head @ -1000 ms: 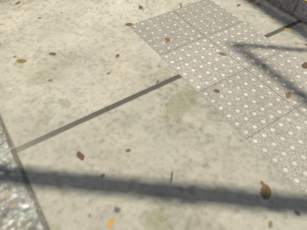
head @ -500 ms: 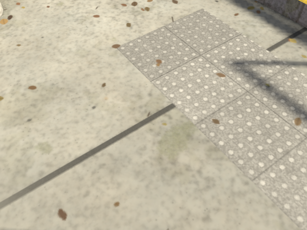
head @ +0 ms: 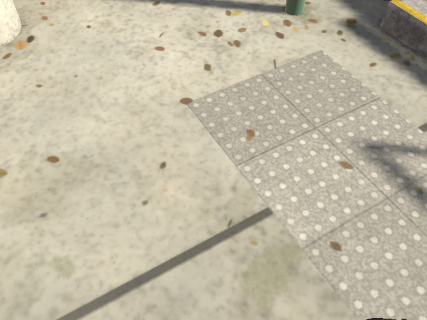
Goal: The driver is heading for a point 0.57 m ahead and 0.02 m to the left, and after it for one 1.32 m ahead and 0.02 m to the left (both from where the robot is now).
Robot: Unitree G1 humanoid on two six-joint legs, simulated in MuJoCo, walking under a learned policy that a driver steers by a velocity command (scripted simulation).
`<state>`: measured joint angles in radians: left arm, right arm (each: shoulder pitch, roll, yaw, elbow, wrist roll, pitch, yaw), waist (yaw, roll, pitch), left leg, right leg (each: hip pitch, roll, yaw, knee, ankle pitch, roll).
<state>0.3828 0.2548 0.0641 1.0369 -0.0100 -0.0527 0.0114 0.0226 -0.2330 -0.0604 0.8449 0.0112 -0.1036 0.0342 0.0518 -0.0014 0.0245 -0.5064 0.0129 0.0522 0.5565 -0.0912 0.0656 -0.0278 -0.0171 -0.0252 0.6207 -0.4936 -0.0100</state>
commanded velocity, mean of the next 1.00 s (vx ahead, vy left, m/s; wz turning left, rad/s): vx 0.22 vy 0.00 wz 0.00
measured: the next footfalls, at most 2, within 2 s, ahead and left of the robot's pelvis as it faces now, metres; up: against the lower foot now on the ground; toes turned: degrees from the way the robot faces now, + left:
right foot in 0.46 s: +0.41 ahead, -0.12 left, +0.00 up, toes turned -2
left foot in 0.76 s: +0.34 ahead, +0.12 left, +0.00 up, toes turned +1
